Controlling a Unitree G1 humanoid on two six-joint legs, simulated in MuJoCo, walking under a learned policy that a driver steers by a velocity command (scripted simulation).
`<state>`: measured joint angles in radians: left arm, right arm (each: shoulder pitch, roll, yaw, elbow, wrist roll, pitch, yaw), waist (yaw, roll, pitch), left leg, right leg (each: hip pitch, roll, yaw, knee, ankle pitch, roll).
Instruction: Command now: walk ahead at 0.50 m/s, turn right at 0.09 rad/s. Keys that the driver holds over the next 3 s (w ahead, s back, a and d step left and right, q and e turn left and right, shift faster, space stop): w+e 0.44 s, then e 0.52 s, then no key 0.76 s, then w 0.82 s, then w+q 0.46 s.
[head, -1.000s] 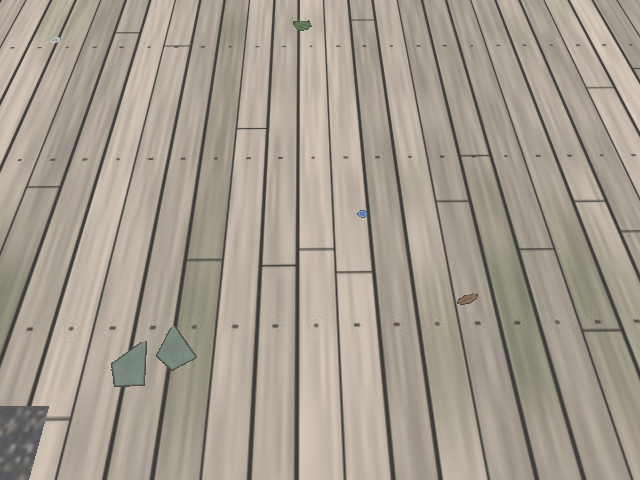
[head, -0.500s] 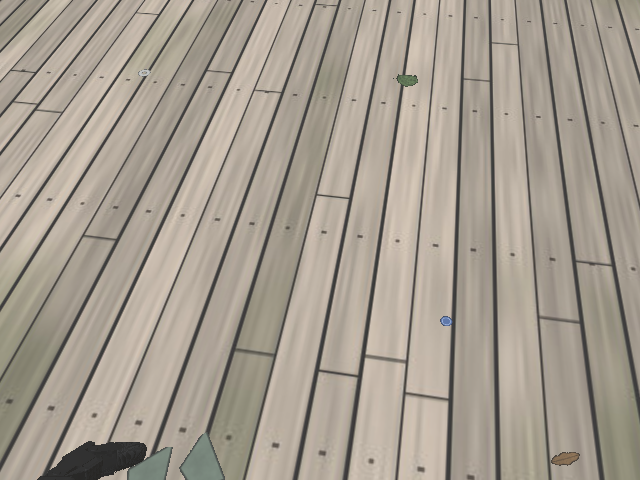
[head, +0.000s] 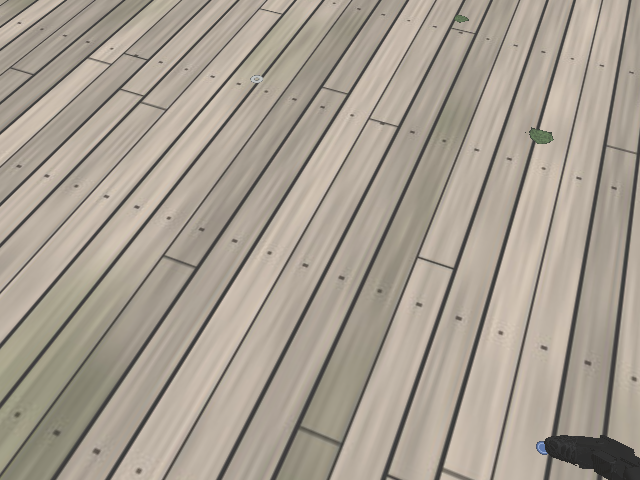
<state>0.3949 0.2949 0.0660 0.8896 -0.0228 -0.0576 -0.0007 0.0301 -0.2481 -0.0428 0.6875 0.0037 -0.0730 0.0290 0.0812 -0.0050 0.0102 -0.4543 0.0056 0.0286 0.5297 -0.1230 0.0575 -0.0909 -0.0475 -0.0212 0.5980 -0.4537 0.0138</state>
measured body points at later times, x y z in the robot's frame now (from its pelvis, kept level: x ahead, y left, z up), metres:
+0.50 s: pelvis +0.26 -0.03 -0.01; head +0.30 -0.04 +0.44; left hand +0.53 +0.14 -0.10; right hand +0.20 -0.31 -0.14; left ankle +0.10 +0.11 -0.72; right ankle +0.37 -0.15 -0.73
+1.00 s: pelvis +0.43 -0.06 +0.00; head +0.46 -0.07 +0.45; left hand +0.72 +0.11 -0.09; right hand +0.44 -0.38 -0.09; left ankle +0.55 +0.02 -0.73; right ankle +0.37 -0.15 -0.73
